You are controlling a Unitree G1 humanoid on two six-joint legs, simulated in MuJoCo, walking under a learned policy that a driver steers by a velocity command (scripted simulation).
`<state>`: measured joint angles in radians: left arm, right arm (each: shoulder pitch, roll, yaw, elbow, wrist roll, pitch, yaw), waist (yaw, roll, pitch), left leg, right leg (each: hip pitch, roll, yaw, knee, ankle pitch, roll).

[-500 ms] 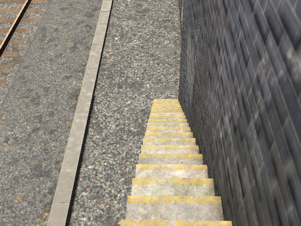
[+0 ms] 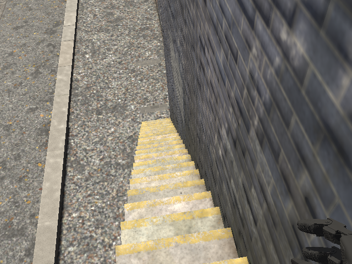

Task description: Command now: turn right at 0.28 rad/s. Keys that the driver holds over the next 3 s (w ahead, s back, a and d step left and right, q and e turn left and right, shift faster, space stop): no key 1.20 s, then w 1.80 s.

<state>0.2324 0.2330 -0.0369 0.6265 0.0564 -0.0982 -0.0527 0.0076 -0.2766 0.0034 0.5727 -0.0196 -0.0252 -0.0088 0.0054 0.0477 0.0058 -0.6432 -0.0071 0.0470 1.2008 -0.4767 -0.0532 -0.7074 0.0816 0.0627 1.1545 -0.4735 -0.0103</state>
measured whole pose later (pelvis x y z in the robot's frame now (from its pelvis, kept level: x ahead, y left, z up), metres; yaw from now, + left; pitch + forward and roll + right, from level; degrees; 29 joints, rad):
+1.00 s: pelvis -0.03 +0.05 +0.09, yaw -1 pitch -3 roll -1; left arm 0.30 0.25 0.02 0.89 0.00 0.04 0.04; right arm 0.16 -0.21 0.02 0.78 -0.04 0.00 0.10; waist 0.01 0.01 0.00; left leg -0.22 -0.11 -0.04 0.46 -0.18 0.09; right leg -0.20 -0.03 0.00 0.48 -0.22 0.04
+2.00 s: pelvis +0.20 +0.04 -0.11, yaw +0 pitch +0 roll +2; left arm 0.31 0.18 -0.01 0.77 0.15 -0.08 -0.11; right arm 0.53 -0.23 0.03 1.01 -0.08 -0.14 0.05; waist -0.05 -0.05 -0.02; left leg -0.36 -0.08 -0.02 1.72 -0.79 0.04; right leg -0.38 0.00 0.00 0.70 -0.01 -0.06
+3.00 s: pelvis +0.67 +0.08 -0.53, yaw -2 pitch +1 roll +2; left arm 0.25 0.16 0.00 0.82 -0.02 -0.07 0.01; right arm 0.41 -0.26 0.00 1.01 -0.08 0.02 0.00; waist -0.09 0.02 -0.01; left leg -0.55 -0.13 -0.03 1.86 -0.88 0.04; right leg -0.30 -0.04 -0.04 0.52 -0.26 -0.01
